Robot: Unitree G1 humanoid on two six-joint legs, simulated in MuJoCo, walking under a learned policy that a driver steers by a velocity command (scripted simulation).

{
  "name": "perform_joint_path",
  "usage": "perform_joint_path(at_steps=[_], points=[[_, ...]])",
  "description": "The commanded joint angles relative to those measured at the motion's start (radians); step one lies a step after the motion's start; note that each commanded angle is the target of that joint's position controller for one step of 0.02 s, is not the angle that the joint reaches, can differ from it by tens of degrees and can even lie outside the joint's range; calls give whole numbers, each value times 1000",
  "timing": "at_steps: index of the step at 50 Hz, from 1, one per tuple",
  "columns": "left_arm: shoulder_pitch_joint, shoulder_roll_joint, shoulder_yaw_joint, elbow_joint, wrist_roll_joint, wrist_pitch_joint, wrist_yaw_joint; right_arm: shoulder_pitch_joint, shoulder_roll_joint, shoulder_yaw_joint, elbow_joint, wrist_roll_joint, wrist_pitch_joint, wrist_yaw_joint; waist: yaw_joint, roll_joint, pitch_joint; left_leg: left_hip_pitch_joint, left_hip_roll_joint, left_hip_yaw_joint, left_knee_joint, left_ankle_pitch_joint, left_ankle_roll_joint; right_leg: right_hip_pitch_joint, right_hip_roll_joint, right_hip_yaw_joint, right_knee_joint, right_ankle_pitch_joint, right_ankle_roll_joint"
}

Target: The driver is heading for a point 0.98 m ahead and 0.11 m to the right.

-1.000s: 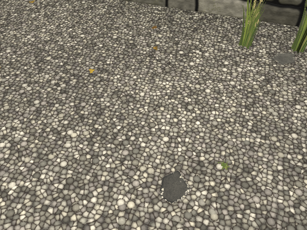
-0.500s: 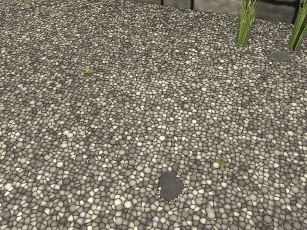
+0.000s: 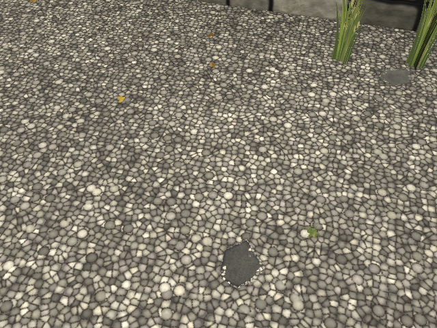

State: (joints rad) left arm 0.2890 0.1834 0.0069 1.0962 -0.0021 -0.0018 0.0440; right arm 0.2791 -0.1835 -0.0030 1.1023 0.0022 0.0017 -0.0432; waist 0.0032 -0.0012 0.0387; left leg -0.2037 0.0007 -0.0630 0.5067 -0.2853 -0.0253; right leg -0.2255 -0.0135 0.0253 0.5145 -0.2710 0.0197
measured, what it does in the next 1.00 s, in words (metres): walks ahead: right foot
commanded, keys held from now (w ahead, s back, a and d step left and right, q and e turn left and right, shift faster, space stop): no key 0.36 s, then w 0.46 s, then no key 0.18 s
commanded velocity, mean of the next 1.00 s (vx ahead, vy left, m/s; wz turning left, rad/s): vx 0.18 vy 0.00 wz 0.00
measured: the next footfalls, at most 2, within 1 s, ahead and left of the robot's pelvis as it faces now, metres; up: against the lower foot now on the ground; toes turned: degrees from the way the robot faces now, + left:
right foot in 1.00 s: +0.40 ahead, -0.09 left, +0.00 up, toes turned -1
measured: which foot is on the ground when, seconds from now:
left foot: down 0.00-1.00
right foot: down 0.00-0.64, up 0.66-0.98, down 1.00-1.00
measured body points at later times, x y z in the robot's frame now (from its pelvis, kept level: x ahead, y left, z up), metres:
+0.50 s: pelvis +0.01 +0.00 +0.00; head +0.02 +0.00 +0.45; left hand -0.01 +0.24 -0.16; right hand -0.01 -0.23 -0.16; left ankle -0.01 +0.14 -0.73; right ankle +0.00 -0.13 -0.73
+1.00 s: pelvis +0.20 +0.00 -0.02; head +0.24 +0.00 +0.43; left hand +0.44 +0.22 -0.11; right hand +0.07 -0.23 -0.14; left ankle +0.00 +0.13 -0.73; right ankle +0.36 -0.09 -0.73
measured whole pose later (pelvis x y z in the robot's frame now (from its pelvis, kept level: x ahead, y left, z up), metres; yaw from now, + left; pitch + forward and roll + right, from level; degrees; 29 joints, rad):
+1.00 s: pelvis +0.20 +0.00 -0.02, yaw +1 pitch +2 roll +1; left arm -0.03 0.23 0.02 0.82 -0.02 -0.11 -0.03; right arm 0.57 -0.19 -0.01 1.08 0.01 -0.07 -0.03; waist -0.08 -0.02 0.04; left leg 0.14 0.00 -0.02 0.29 -0.45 0.00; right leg -0.55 0.01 -0.04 0.54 0.05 -0.07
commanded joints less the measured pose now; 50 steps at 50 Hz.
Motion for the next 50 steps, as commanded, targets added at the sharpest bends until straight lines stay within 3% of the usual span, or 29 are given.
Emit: perform_joint_path(at_steps=[1, 18, 19, 21, 22, 24, 27, 28, 29, 30, 31, 32, 33, 34, 35, 37, 39, 41, 43, 45, 47, 49, 50], points=[[70, 91, 14, -14, 0, -4, 3, 66, -88, -13, -12, 0, -4, -3, 0, -1, 28, -45, -6, 19, -91, 121, 20, -3, 2, -9, -92, 102, -16], [100, 76, 13, -16, -2, -5, 4, 100, -73, -12, -7, 1, -6, -5, -1, 0, 36, -51, -6, 23, -88, 118, 17, -8, 4, -10, -89, 99, -18], [119, 63, 10, -5, -1, -4, 5, 121, -59, -9, 4, 1, -5, -6, -1, -1, 11, -41, -17, 35, -90, 26, 19, 3, 14, -19, -95, 0, -20], [122, 92, 21, -8, -12, 0, 11, 121, -77, -17, 0, 11, -3, -11, 0, -14, 53, -101, -47, 59, -52, -286, 46, -48, 28, -16, -89, -337, -51], [119, 103, 25, -16, -15, -3, 12, 113, -82, -19, -12, 12, -7, -12, 1, -23, 97, -150, -41, 50, -43, -386, 63, -91, 9, 15, -104, -457, -73], [140, 110, 30, -25, -23, -24, 6, 103, -61, -16, -30, 18, -33, -5, 11, -49, 140, -212, -19, 31, -6, -383, 83, -100, -49, 103, -135, -512, -115], [212, 163, 52, -18, -30, -50, -7, 75, -18, -9, -60, 22, -76, 17, 30, -156, 110, -264, -37, 84, 162, -217, 82, -21, -199, 342, -246, -571, -207], [202, 177, 57, -27, -31, -54, -10, 76, -13, -9, -66, 25, -87, 23, 19, -181, 110, -232, -32, 92, 201, -174, 92, -51, -247, 414, -288, -575, -233], [165, 175, 57, -44, -31, -55, -12, 89, -14, -10, -65, 25, -96, 27, -3, -171, 123, -157, -23, 85, 183, -163, 110, -125, -253, 420, -297, -550, -233], [97, 173, 54, -70, -33, -53, -15, 145, -9, -11, -48, 28, -101, 29, -48, -160, 135, -42, -24, 85, 82, -169, 128, -212, -214, 354, -270, -510, -205], [5, 163, 50, -105, -38, -54, -18, 254, -16, -17, -12, 27, -102, 28, -107, -125, 146, 116, -5, 38, -50, -148, 141, -324, -145, 246, -172, -420, -158], [-74, 102, 36, -144, -43, -67, -18, 392, -107, -44, 31, 26, -106, 27, -154, 80, 134, 237, 115, -198, -179, -238, 184, -456, -14, 38, 114, -251, -84], [-82, 58, 25, -184, -37, -95, -18, 495, -254, -81, 41, 30, -115, 42, -172, 346, 100, 351, 337, -587, -326, -209, 294, -605, 58, -67, 431, -212, -50], [-92, 91, 30, -188, -38, -116, -24, 452, -189, -61, 23, 6, -127, 44, -134, 229, 106, 355, 381, -672, -323, -114, 318, -693, 18, 33, 624, -247, -70], [-62, 95, 32, -179, -43, -129, -36, 389, -141, -49, 0, 1, -132, 46, -92, 143, 117, 367, 353, -562, -298, -16, 293, -735, -17, 54, 717, -183, -92], [-85, 115, 42, -186, -34, -144, -49, 325, -113, -35, -22, 8, -122, 54, -64, 71, 102, 397, 299, -372, -304, 189, 245, -789, -67, 25, 720, -57, -107], [-125, 102, 47, -205, -28, -140, -63, 341, -61, -18, -18, 3, -98, 46, -62, 94, 80, 374, 236, -220, -327, 327, 200, -735, -91, -18, 640, 6, -96], [-182, 62, 33, -231, -25, -129, -77, 324, -71, -14, -36, -3, -84, 30, -58, 89, 88, 283, 199, -131, -361, 352, 194, -659, -80, -58, 498, 87, -71], [-292, 29, 13, -280, -20, -122, -79, 260, -114, -15, -71, -9, -79, 14, -56, 81, 123, 85, 142, -35, -378, 435, 175, -456, -30, -106, 251, 198, -47], [-322, 58, 16, -306, -23, -111, -79, 297, -174, -29, -62, -1, -83, 8, -51, 131, 97, 33, 161, -28, -376, 537, 176, -280, 16, -124, 154, 258, -38], [-284, 120, 34, -308, -28, -102, -74, 277, -183, -35, -60, 12, -87, 5, -5, 152, 61, 94, 179, -22, -306, 696, 149, -189, 35, -89, 78, 313, -63], [-99, 179, 64, -248, -17, -102, -65, 232, -176, -37, -70, 10, -83, 5, 97, 154, -58, 159, 158, -1, -97, 897, 100, 11, 79, -86, 27, 363, -106], [6, 206, 76, -214, -12, -100, -60, 225, -171, -34, -77, 5, -81, 10, 146, 137, -122, 126, 122, 14, 62, 863, 67, 159, 49, -72, -15, 466, -127]])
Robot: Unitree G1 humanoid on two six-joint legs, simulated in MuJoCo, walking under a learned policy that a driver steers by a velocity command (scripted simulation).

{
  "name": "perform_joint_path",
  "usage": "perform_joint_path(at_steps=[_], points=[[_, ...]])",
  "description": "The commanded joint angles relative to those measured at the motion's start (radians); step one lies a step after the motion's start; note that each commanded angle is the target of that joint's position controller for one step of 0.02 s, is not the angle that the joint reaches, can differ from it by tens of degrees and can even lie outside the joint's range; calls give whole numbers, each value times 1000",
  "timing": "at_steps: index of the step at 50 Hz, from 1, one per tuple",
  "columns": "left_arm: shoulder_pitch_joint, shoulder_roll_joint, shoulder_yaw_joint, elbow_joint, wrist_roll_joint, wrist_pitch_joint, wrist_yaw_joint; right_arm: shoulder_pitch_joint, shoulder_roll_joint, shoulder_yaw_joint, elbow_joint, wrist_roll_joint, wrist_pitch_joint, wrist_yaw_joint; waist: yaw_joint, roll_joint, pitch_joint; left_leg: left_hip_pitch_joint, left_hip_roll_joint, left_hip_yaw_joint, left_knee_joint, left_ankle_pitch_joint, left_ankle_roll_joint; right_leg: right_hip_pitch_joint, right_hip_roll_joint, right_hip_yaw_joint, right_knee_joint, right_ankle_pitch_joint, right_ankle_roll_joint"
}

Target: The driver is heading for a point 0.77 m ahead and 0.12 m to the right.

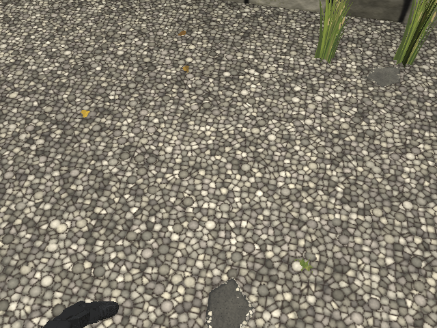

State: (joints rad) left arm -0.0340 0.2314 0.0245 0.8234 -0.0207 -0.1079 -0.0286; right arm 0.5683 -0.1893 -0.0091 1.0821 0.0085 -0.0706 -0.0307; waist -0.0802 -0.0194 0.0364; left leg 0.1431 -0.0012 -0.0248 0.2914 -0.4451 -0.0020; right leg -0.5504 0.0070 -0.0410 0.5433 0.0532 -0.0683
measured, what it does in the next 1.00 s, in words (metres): walks ahead: left foot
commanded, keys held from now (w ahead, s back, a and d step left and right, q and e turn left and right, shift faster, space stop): no key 1.00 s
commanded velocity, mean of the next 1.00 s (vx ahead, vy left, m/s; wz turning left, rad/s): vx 0.05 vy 0.00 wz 0.00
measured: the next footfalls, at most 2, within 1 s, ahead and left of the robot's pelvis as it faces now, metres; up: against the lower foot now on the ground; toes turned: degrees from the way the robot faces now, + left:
left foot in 0.36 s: +0.16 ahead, +0.12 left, +0.00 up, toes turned +0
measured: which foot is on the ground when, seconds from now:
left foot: down 0.00-0.02, up 0.04-0.34, down 0.36-1.00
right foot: down 0.00-1.00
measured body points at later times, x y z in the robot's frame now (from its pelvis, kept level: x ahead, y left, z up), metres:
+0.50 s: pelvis +0.11 -0.01 +0.02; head +0.12 +0.01 +0.47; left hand +0.18 +0.23 -0.13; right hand +0.14 -0.26 -0.12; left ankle +0.12 +0.12 -0.72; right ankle +0.15 -0.10 -0.72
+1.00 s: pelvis +0.15 +0.00 +0.02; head +0.16 +0.00 +0.47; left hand +0.21 +0.24 -0.13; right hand +0.16 -0.24 -0.14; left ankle +0.12 +0.12 -0.72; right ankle +0.15 -0.10 -0.72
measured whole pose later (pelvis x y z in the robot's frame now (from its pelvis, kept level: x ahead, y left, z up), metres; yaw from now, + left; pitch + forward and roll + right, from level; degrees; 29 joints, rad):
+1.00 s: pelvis +0.15 +0.00 +0.02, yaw -1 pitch -1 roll +0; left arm 0.18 0.20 0.03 1.06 -0.01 0.00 0.03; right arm 0.25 -0.17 -0.05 1.09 0.00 -0.01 -0.05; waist 0.00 0.00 0.04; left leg -0.15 0.01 0.01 0.47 -0.30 -0.01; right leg -0.22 0.03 -0.04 0.49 -0.26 -0.04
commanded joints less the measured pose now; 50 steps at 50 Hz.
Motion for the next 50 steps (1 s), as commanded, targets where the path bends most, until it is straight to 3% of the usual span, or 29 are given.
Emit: perform_joint_path(at_steps=[1, 2, 3, 4, 5, 6, 8, 9, 11, 13, 15, 18, 19, 20, 21, 22, 25, 31, 39, 50], points=[[444, 229, 70, 86, 31, 13, 22, -39, -126, -15, -82, -27, -11, 2, 239, 14, -249, -412, 53, 0, 565, 632, 8, 756, -173, 191, 30, 494, -93], [450, 260, 60, 91, 58, 17, 11, 184, 24, 20, -39, -20, -13, 12, 126, -274, -464, -585, -99, -46, 955, -230, -31, 960, -455, 548, -18, 762, -300], [397, 191, 48, 81, 43, 24, 1, 196, -53, 0, -9, -5, -19, 19, 128, -173, -474, -563, -72, -165, 1068, -201, -32, 815, -413, 620, -132, 566, -304], [253, 148, 35, 55, 18, 24, -2, 61, -93, -13, -46, 13, -12, 17, 104, -102, -270, -640, -15, -93, 1063, -144, -35, 637, -363, 452, -164, 405, -256], [166, 104, 19, 41, 12, 22, -3, -35, -101, -18, -69, 6, -3, 6, 86, 0, -179, -628, 30, -65, 1006, -73, -39, 488, -310, 358, -206, 325, -211], [128, 76, 7, 40, 15, 17, -5, -70, -105, -30, -73, 0, 11, -6, 67, 15, -127, -589, 58, -61, 947, -34, -43, 372, -270, 281, -235, 302, -189], [123, 72, 5, 67, 44, 14, -4, -53, -74, -34, -75, -6, 36, -19, 30, -37, -102, -457, 80, -50, 821, 21, -38, 222, -215, 192, -281, 248, -171], [121, 75, 4, 75, 52, 12, -1, -51, -52, -32, -78, -5, 43, -25, 14, -55, -96, -424, 79, -39, 733, 20, -38, 185, -199, 159, -289, 248, -173], [127, 93, 8, 82, 59, 15, 12, -99, -45, -31, -93, -10, 56, -36, 19, -73, -105, -404, 76, -27, 569, 10, -42, 174, -198, 156, -301, 150, -188], [134, 118, 15, 81, 47, 30, 25, -155, -68, -36, -104, -12, 73, -37, 39, -74, -122, -369, 72, -19, 455, 83, -40, 169, -202, 186, -331, -143, -183], [122, 128, 18, 82, 30, 46, 35, -179, -82, -43, -103, -13, 85, -30, 28, -80, -91, -306, 58, 1, 356, 205, -27, 108, -193, 206, -365, -439, -152], [174, 79, 2, 112, 20, 59, 39, -199, -85, -45, -99, -36, 85, -24, 24, -30, -4, -253, 73, -12, 188, 253, 16, 46, -141, 197, -357, -656, -53], [194, 81, 2, 117, 20, 60, 40, -205, -107, -46, -105, -35, 81, -27, 43, 6, 28, -277, 114, -53, 123, 233, 38, 55, -110, 177, -307, -623, -21], [246, 87, 11, 119, 17, 68, 47, -232, -180, -67, -82, -17, 74, -26, 104, 152, 58, -415, 93, -52, 108, 65, 61, 136, -37, 88, -277, -532, 0], [238, 95, 11, 127, 27, 72, 54, -253, -131, -61, -83, -14, 62, -21, 90, 156, 59, -486, 80, -50, 67, 5, 54, 230, -27, 70, -219, -456, 11], [244, 90, 13, 128, 27, 75, 58, -265, -101, -54, -77, -19, 51, -20, 99, 157, 40, -502, 82, -51, 49, 11, 39, 277, -27, 63, -195, -404, 6], [266, 69, 9, 150, 30, 78, 61, -282, -87, -55, -72, -12, 28, -17, 100, 100, -5, -441, 71, -37, 80, 166, 16, 307, -31, 57, -163, -308, -9], [255, 65, 10, 169, 19, 76, 53, -243, -92, -56, -44, -7, 29, -16, 80, 41, -56, -362, 60, -18, 133, 364, 23, 348, -36, 52, -120, -104, -10], [263, 66, 14, 197, 14, 92, 58, -241, -80, -54, -22, -6, 44, -17, 81, 21, -39, -349, 48, -2, 138, 412, 19, 381, -42, 59, -102, -17, -8], [244, 63, 21, 223, 14, 98, 62, -255, -66, -54, 0, -8, 57, -23, 81, 28, -12, -338, 40, 9, 115, 361, 11, 384, -47, 71, -121, -44, -7]])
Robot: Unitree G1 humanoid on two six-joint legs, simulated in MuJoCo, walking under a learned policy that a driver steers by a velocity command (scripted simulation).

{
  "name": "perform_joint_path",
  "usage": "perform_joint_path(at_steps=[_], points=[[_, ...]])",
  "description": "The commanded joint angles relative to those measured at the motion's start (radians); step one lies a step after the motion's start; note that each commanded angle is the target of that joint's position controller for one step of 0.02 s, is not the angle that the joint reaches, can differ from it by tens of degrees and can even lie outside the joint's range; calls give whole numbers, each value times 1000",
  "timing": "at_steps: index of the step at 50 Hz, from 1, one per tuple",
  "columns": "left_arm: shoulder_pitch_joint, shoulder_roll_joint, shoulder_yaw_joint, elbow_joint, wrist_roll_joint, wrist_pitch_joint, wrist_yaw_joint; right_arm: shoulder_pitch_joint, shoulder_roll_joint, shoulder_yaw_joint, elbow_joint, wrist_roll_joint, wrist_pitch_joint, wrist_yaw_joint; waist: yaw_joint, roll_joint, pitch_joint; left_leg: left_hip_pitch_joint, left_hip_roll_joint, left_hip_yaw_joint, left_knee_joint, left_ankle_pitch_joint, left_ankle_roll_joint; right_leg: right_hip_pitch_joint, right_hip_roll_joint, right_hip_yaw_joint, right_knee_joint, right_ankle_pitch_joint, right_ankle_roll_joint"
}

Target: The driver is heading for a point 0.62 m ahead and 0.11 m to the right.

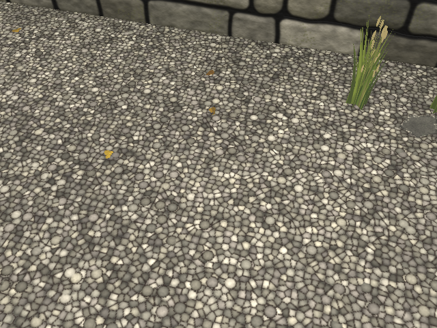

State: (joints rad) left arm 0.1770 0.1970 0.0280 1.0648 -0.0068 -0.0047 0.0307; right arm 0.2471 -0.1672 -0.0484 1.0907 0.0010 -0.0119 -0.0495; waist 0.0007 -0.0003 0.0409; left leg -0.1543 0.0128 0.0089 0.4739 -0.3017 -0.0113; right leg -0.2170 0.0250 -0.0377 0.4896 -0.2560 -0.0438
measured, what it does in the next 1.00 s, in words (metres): walks ahead: left foot, then right foot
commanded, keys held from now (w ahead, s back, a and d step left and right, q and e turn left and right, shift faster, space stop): no key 0.14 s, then w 0.26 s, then no key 0.60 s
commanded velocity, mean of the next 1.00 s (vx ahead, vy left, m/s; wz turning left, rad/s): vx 0.12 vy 0.00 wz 0.00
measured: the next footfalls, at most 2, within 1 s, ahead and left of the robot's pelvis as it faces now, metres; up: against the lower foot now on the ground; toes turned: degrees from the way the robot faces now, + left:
left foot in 0.50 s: +0.12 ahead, +0.16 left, +0.00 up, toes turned +3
right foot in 0.84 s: +0.19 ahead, -0.05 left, +0.00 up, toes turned -1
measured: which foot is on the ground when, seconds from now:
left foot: down 0.00-0.20, up 0.22-0.48, down 0.50-1.00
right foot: down 0.00-0.50, up 0.52-0.82, down 0.84-1.00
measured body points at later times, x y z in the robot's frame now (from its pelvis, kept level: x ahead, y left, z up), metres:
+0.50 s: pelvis +0.05 +0.05 +0.00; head +0.05 +0.07 +0.45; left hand +0.03 +0.31 -0.16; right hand +0.11 -0.22 -0.13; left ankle +0.07 +0.16 -0.74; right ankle +0.00 -0.09 -0.74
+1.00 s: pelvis +0.13 +0.08 +0.00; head +0.14 +0.07 +0.45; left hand +0.21 +0.32 -0.15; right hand +0.15 -0.16 -0.16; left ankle +0.08 +0.16 -0.74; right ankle +0.15 -0.05 -0.74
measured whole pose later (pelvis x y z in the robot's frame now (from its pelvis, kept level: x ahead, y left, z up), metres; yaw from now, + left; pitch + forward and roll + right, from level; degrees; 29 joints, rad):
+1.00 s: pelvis +0.13 +0.08 +0.00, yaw +0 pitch +0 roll +0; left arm 0.13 0.19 0.05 1.09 -0.01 -0.01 0.03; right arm 0.26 -0.18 -0.04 1.07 0.00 -0.03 -0.03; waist -0.01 0.01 0.02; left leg -0.14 -0.03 0.07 0.46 -0.33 0.05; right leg -0.29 -0.03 0.00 0.52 -0.23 0.01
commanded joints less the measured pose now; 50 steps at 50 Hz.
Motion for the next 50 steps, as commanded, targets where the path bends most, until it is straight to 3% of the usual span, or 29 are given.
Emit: perform_joint_path(at_steps=[1, 7, 8, 9, 10, 12, 13, 15, 18, 20, 22, 24, 25, 26, 27, 28, 29, 31, 33, 35, 37, 40, 41, 42, 43, 44, 45, 46, 50], points=[[32, 96, 18, -16, 0, -5, 3, 65, -88, -15, -6, 0, -1, -5, 0, 8, -15, -41, 26, -24, -69, 211, 19, 50, -65, 68, -70, 259, -31], [30, 90, 20, -4, 1, -6, 3, 66, -85, -14, 5, -1, 0, -8, 0, 5, -4, -45, 25, -20, -78, 169, 15, 43, -67, 75, -88, 210, -32], [49, 86, 20, 8, 1, -5, 4, 87, -75, -12, 18, 0, 1, -9, -1, -4, -26, -40, 9, -1, -70, 69, 18, 51, -60, 73, -99, 82, -37], [61, 106, 29, 13, -7, -2, 6, 90, -77, -15, 20, 6, 2, -10, 6, -18, -11, -71, -16, 28, -29, -68, 27, 39, -57, 85, -112, -135, -55], [80, 133, 40, 16, -15, -1, 8, 76, -78, -16, 10, 10, 0, -12, 18, -47, 17, -130, -34, 49, 32, -182, 39, 15, -89, 138, -148, -358, -84], [158, 183, 57, 23, -20, -15, 7, 16, -56, -10, -32, 15, -22, -7, 52, -153, 72, -296, -36, 74, 225, -209, 52, 32, -272, 411, -306, -631, -183], [173, 203, 65, 22, -15, -28, 8, -16, -62, -11, -49, 19, -35, 0, 62, -169, 99, -335, -1, 29, 340, -190, 64, 3, -352, 540, -363, -629, -234], [161, 191, 64, 4, 2, -61, 5, -45, -94, -25, -69, 29, -56, 14, 53, -120, 97, -478, 62, -48, 556, -252, 82, 56, -413, 604, -385, -506, -261], [94, 155, 56, -32, -21, -74, -2, -33, -102, -37, -63, 32, -76, 24, 15, -81, 41, -436, 91, -27, 403, -156, 84, 74, -312, 388, -369, -299, -169], [86, 180, 61, -38, -23, -65, -2, -22, -69, -32, -55, 29, -82, 27, -3, -103, 18, -258, 47, 35, 242, -98, 65, -23, -234, 249, -346, -209, -143], [96, 194, 63, -32, -28, -50, -3, 31, -55, -32, -26, 24, -76, 30, -33, -79, 16, -91, -18, 109, 80, 48, 43, -109, -186, 162, -256, -134, -138], [113, 163, 52, -25, -28, -41, -4, 136, -77, -41, 9, 17, -60, 26, -67, -48, -10, 55, -40, 106, 6, 103, 38, -176, -150, 131, -120, -71, -103], [103, 100, 35, -31, -16, -43, -5, 191, -125, -50, 10, 12, -57, 22, -80, 58, -32, 126, 77, -50, -72, 110, 68, -233, -84, 53, 84, -53, -42], [121, 31, 16, -52, 9, -50, 0, 245, -255, -70, -3, 4, -52, 16, -69, 308, -72, 212, 308, -367, -171, 269, 180, -407, 21, -63, 396, -271, 40], [116, 57, 25, -61, -4, -50, 4, 297, -256, -62, 17, -19, -64, 27, -82, 296, -92, 169, 423, -579, -233, 212, 305, -464, 7, 39, 607, -399, 43], [100, 105, 36, -65, -21, -50, 4, 219, -207, -45, -5, -16, -78, 33, -46, 183, -31, 117, 395, -523, -220, 205, 298, -508, -44, 82, 700, -338, 32], [87, 118, 41, -59, -21, -48, 1, 130, -176, -34, -33, -10, -84, 37, -19, 131, -11, 65, 335, -406, -212, 237, 251, -497, -73, 84, 700, -256, 25], [88, 117, 51, -40, -7, -40, 7, 38, -143, -18, -63, -8, -82, 37, 14, 100, -10, -3, 254, -242, -226, 387, 191, -408, -109, 79, 591, -136, 25], [95, 74, 45, -26, -3, -34, 6, 46, -98, 1, -50, -27, -80, 31, 36, 104, -40, -44, 192, -118, -200, 590, 175, -283, -103, 60, 454, -57, 37], [51, 48, 34, -33, -2, -29, 8, 39, -121, 2, -51, -30, -76, 21, 35, 103, -66, -48, 162, -58, -168, 706, 175, -194, -83, 41, 288, -23, 50], [7, 55, 28, -42, -4, -19, 9, 55, -161, -6, -47, -20, -67, 15, 19, 106, -90, -32, 175, -65, -152, 726, 189, -139, -65, 25, 195, -14, 58], [11, 72, 27, -30, -3, -3, 8, 37, -149, -6, -45, 6, -50, 16, 32, 90, -73, -64, 175, -89, -142, 528, 186, -30, -63, 18, 29, 98, 38], [12, 86, 29, -25, 9, 0, 10, 57, -143, -8, -35, 14, -48, 20, 36, 61, -54, -84, 150, -90, -141, 407, 160, 18, -70, 33, -56, 194, 23], [28, 115, 35, -19, 18, 3, 13, 80, -135, -9, -29, 8, -49, 24, 28, 24, -55, -108, 121, -87, -132, 279, 132, 80, -109, 74, -65, 307, 10], [23, 156, 42, -22, 14, 5, 17, 120, -117, -10, -25, -7, -52, 28, -12, -46, -58, -153, 58, -49, -115, 159, 101, 137, -145, 99, -31, 426, -8], [-2, 161, 47, -13, -4, 6, 13, 183, -75, -4, -11, -8, -45, 25, -48, -110, -59, -152, 19, -17, -135, 142, 75, 126, -129, 91, 8, 359, -39], [-12, 115, 43, -12, -13, 5, 9, 142, -87, -5, -12, -5, -37, 20, -15, -73, -33, -118, 4, 7, -115, 139, 60, 70, -106, 86, -1, 309, -32], [-19, 95, 39, -8, -6, 0, 7, 113, -91, -6, -21, 0, -30, 16, -11, -54, -26, -110, 4, 13, -101, 162, 53, 54, -102, 84, -7, 320, -20], [-27, 98, 42, 6, -1, -14, 5, 108, -100, -6, -22, -7, -16, 13, -12, -35, -64, -49, 17, 10, -66, 291, 57, 67, -94, 78, 8, 410, -16]])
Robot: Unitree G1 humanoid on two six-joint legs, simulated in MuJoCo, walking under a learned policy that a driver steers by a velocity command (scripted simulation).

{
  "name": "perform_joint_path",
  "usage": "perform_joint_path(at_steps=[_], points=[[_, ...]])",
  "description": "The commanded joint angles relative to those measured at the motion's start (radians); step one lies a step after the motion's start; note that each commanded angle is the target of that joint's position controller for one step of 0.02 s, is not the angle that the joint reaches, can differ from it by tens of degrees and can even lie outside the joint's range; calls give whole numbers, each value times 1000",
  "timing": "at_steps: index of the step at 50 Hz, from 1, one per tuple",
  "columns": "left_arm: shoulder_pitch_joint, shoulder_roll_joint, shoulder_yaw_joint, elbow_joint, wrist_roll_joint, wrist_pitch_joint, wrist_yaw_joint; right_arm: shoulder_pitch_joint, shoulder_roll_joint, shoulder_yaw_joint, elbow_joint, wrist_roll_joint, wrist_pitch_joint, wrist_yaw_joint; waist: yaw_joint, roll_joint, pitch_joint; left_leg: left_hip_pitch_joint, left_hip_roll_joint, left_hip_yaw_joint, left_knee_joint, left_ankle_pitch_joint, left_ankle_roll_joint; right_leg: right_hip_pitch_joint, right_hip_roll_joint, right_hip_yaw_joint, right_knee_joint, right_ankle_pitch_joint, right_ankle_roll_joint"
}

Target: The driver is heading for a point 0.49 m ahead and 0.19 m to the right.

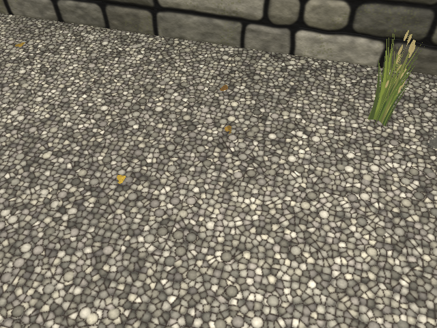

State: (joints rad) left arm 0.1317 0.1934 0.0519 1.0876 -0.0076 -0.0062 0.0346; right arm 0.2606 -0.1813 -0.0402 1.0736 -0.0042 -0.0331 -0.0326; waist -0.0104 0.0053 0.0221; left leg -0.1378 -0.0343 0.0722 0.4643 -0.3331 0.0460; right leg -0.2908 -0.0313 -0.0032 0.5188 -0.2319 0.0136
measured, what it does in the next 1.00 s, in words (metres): walks ahead: right foot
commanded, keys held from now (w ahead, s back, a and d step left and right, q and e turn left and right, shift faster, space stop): no key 0.58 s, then w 0.42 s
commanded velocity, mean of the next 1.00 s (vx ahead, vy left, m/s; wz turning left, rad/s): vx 0.12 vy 0.00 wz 0.00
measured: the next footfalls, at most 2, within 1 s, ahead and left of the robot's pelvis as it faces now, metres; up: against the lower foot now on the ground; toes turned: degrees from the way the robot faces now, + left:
right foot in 0.92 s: +0.16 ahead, -0.17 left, +0.00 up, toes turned -5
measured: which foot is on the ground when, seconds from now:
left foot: down 0.00-0.94, up 0.96-1.00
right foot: down 0.00-0.64, up 0.66-0.90, down 0.92-1.00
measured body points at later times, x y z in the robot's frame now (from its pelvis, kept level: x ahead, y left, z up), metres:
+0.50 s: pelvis +0.00 +0.00 +0.00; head +0.01 +0.00 +0.45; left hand +0.06 +0.24 -0.15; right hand +0.00 -0.24 -0.16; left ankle -0.05 +0.09 -0.74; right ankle +0.03 -0.13 -0.74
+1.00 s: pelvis +0.09 -0.07 -0.01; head +0.11 -0.09 +0.44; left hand +0.16 +0.20 -0.14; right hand +0.07 -0.33 -0.17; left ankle -0.03 +0.08 -0.67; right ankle +0.12 -0.16 -0.74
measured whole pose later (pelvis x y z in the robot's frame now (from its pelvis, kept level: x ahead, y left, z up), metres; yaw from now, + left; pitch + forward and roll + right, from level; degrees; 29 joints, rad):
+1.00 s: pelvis +0.09 -0.07 -0.01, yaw +0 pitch +0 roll +0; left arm 0.18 0.23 0.08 1.08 -0.02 -0.11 -0.02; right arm 0.38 -0.24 -0.06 1.06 0.04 -0.08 -0.01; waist 0.00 0.04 0.02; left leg -0.28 0.03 -0.04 1.04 -0.47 0.04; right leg -0.33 -0.01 -0.09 0.62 -0.29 -0.05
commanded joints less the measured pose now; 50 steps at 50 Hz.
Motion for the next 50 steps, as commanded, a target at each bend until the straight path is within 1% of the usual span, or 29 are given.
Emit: perform_joint_path(at_steps=[1, 5, 12, 21, 29, 30, 31, 32, 33, 34, 35, 36, 37, 38, 39, 40, 41, 42, 43, 44, 45, 46, 47, 48, 49, 50], points=[[17, 101, 18, -14, -2, -12, 2, 89, -87, -15, -6, 0, 7, -3, 0, -35, -49, -56, 66, -54, -52, 338, 1, 143, -37, 43, -19, 395, -74], [12, 102, 19, -4, -3, -8, 3, 81, -86, -14, -2, 2, 13, -3, 3, -15, -49, -41, 70, -54, -44, 354, -2, 146, -33, 39, -17, 392, -74], [8, 100, 20, 8, -2, 2, 7, 80, -82, -11, 8, 1, 19, -4, 6, -1, -22, -51, 75, -56, -58, 305, -5, 142, -25, 33, -31, 333, -66], [10, 93, 19, 20, 1, 10, 10, 87, -76, -5, 19, 0, 16, -6, 11, 0, 15, -84, 80, -63, -93, 207, -5, 141, -18, 29, -58, 248, -54], [21, 89, 16, 30, 2, 11, 13, 101, -69, 0, 25, -2, 11, -5, 14, 1, 32, -105, 83, -71, -121, 141, -1, 135, -16, 29, -74, 197, -46], [38, 79, 13, 39, 3, 12, 13, 123, -68, -1, 36, 0, 12, -6, 12, 11, 12, -96, 81, -73, -138, 28, 8, 138, 2, 9, -62, 97, -46], [38, 83, 16, 40, -3, 13, 13, 136, -94, -11, 37, 8, 14, -9, 3, 38, 30, -100, 93, -103, -163, -148, 35, 97, 38, -31, -11, -65, -45], [21, 88, 19, 30, -7, 9, 13, 141, -134, -24, 29, 17, 15, -12, -10, 87, 63, -100, 147, -186, -212, -345, 80, 9, 70, -72, 70, -206, -45], [-27, 93, 20, 3, -9, -1, 10, 160, -166, -35, 20, 24, 10, -14, -32, 130, 114, -85, 247, -315, -286, -490, 136, -112, 69, -92, 167, -242, -49], [-73, 84, 16, -26, -14, -17, 3, 163, -197, -48, 14, 26, -2, -16, -46, 163, 165, -82, 352, -443, -341, -522, 192, -205, 23, -59, 277, -218, -64], [-105, 88, 18, -44, -22, -31, -5, 173, -191, -49, 10, 16, -17, -16, -57, 150, 197, -30, 408, -511, -364, -460, 226, -329, -20, -16, 389, -259, -73], [-102, 95, 23, -48, -29, -43, -12, 178, -170, -46, 8, 10, -33, -13, -48, 120, 205, 48, 424, -522, -354, -377, 233, -438, -54, 17, 465, -272, -80], [-84, 98, 26, -46, -33, -54, -19, 178, -153, -43, 3, 14, -44, -9, -37, 91, 192, 115, 410, -489, -334, -294, 221, -499, -77, 32, 481, -257, -84], [-85, 99, 28, -49, -35, -66, -26, 169, -145, -41, -4, 21, -49, -3, -33, 68, 176, 147, 383, -429, -322, -212, 196, -501, -89, 28, 425, -228, -84], [-101, 97, 28, -55, -33, -75, -31, 159, -144, -40, -12, 24, -49, 1, -35, 60, 157, 138, 347, -363, -316, -142, 172, -447, -87, 9, 343, -196, -79], [-114, 80, 24, -58, -30, -81, -36, 155, -154, -42, -17, 23, -47, 5, -38, 68, 138, 100, 314, -306, -310, -92, 158, -365, -69, -23, 278, -170, -71], [-109, 66, 21, -57, -28, -83, -42, 153, -168, -45, -20, 21, -45, 8, -32, 84, 124, 47, 288, -259, -300, -65, 153, -274, -47, -55, 229, -150, -63], [-87, 60, 18, -51, -29, -82, -48, 148, -181, -48, -23, 23, -43, 12, -18, 97, 115, -12, 270, -223, -284, -58, 151, -181, -24, -85, 181, -125, -58], [-45, 60, 19, -37, -30, -80, -51, 139, -190, -50, -26, 30, -42, 14, 8, 97, 107, -75, 256, -193, -252, -62, 146, -77, 1, -116, 122, -66, -55], [17, 73, 26, -15, -31, -77, -51, 136, -194, -51, -28, 34, -41, 16, 37, 91, 90, -138, 244, -175, -208, -40, 137, 42, 32, -142, 82, -8, -53], [106, 102, 41, 13, -29, -73, -47, 130, -195, -48, -32, 33, -44, 16, 80, 87, 55, -181, 226, -156, -130, 75, 122, 163, 69, -160, 67, -3, -60], [230, 144, 63, 42, -32, -74, -43, 105, -178, -40, -37, 30, -48, 17, 148, 61, 0, -227, 192, -104, 44, 231, 87, 302, 52, -116, 36, -8, -88], [383, 247, 89, 61, -21, -80, -34, 58, -117, -21, -77, 15, -52, 18, 202, -156, -71, -379, 102, 7, 461, 169, 7, 440, -185, 233, -104, -131, -176], [441, 285, 77, 68, 1, -97, -49, 78, -31, -4, -119, 30, -73, 16, 162, -340, -160, -594, -35, -82, 751, -233, -16, 544, -378, 760, -340, -266, -320], [337, 224, 52, 53, 1, -116, -55, 44, -94, -19, -127, 63, -87, 19, 117, -204, -80, -690, 39, -187, 897, -189, 13, 468, -392, 751, -350, -381, -311], [237, 164, 32, 18, -5, -123, -60, 2, -126, -24, -146, 69, -94, 26, 89, -143, -4, -727, 93, -174, 902, -80, 48, 378, -356, 601, -342, -366, -266]])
